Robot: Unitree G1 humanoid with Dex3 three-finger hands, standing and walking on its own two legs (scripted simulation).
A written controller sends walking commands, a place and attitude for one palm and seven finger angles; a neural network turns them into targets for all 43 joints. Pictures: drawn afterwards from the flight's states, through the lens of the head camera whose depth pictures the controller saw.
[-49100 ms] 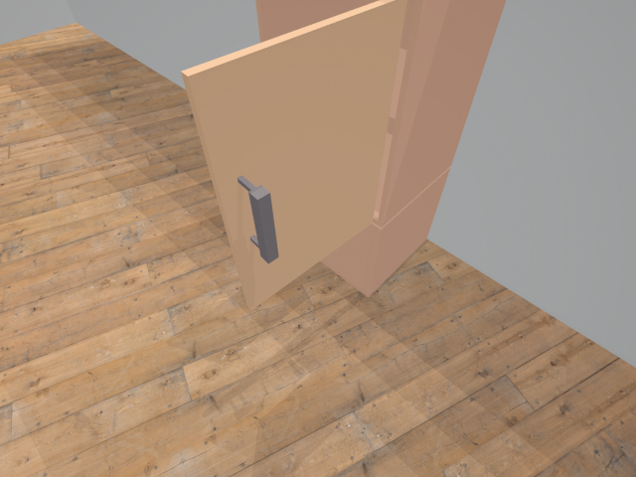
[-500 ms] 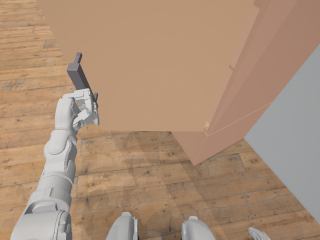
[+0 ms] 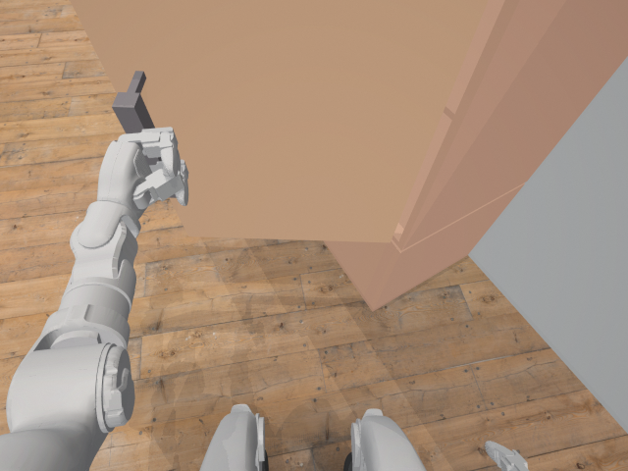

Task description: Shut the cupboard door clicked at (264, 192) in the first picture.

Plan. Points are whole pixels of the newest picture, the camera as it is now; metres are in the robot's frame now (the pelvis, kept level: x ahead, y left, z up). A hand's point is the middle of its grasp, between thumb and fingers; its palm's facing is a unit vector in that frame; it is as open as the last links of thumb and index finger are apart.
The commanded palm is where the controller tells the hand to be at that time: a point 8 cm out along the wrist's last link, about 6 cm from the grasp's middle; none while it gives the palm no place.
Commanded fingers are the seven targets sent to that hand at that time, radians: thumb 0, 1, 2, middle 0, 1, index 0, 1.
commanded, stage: push the door shut along its arc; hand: left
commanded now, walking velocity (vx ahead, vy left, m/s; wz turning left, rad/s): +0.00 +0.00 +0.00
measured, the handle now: (155, 139) +0.54 +0.21 +0.07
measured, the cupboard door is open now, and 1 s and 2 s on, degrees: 58 43 38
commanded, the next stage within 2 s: pull the fist back off the door in 1.36 s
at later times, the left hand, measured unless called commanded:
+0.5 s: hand (187, 139) +0.53 +0.17 +0.08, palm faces -0.22 -0.97 -0.01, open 3.2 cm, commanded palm +0.53 +0.19 +0.08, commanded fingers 0.00 0.90 0.90 -1.30 -1.50 -1.30 -1.50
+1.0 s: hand (240, 107) +0.59 +0.10 +0.08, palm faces -0.35 -0.94 -0.01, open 3.1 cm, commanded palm +0.60 +0.14 +0.08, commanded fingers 0.00 0.90 0.90 -1.30 -1.50 -1.30 -1.50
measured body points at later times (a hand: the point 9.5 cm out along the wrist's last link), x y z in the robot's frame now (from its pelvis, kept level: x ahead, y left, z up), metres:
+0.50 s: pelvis -0.01 +0.01 -0.02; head +0.14 +0.03 +0.40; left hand +0.53 +0.22 +0.08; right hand +0.00 -0.26 -0.13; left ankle +0.06 +0.13 -0.64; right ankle +0.03 -0.12 -0.64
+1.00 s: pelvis +0.01 +0.02 -0.03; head +0.19 +0.02 +0.38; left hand +0.61 +0.15 +0.08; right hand -0.03 -0.24 -0.13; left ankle +0.06 +0.13 -0.64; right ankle +0.03 -0.12 -0.64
